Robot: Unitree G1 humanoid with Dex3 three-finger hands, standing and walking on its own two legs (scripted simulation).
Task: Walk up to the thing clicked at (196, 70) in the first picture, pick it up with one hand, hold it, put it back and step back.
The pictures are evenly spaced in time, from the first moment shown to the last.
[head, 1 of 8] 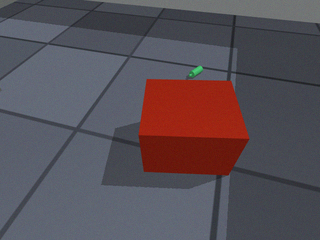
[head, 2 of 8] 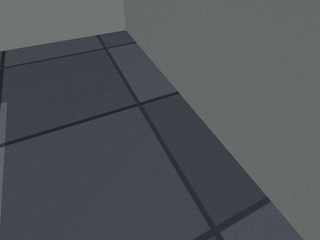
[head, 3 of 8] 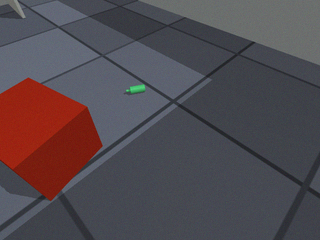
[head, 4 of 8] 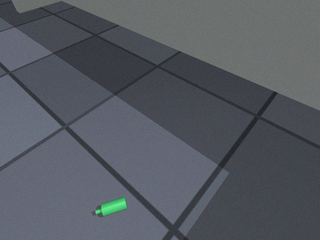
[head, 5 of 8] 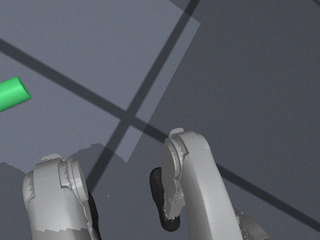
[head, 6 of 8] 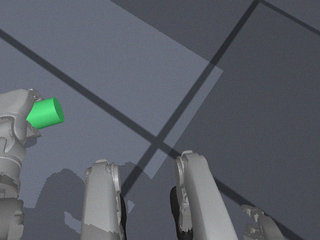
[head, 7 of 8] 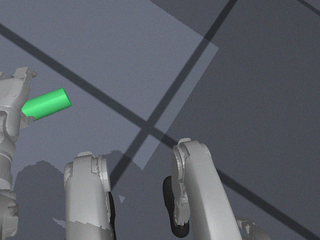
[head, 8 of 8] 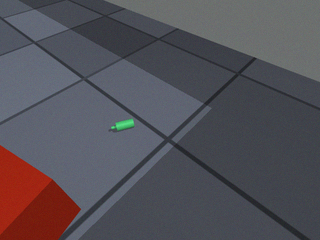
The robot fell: no
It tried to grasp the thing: yes
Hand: left
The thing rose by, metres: 0.70
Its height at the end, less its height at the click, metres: +0.00
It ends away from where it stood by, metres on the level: 0.00
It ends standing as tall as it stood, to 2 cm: yes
